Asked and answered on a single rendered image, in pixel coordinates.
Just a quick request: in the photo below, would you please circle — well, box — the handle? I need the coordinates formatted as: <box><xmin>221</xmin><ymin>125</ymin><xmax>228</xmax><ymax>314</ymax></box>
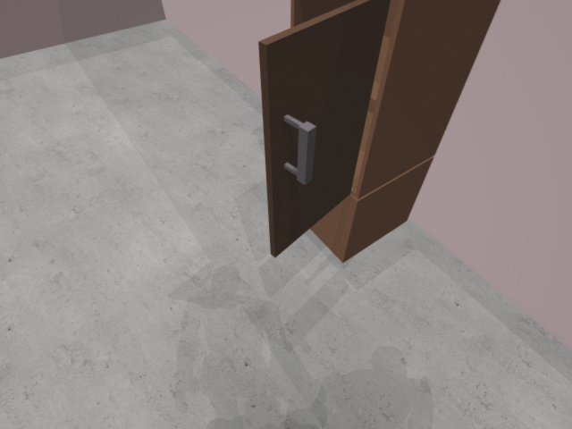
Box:
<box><xmin>284</xmin><ymin>114</ymin><xmax>316</xmax><ymax>185</ymax></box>

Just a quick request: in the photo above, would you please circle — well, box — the cupboard door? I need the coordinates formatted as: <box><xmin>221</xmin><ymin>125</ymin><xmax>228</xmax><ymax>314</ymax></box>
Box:
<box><xmin>258</xmin><ymin>0</ymin><xmax>391</xmax><ymax>257</ymax></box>

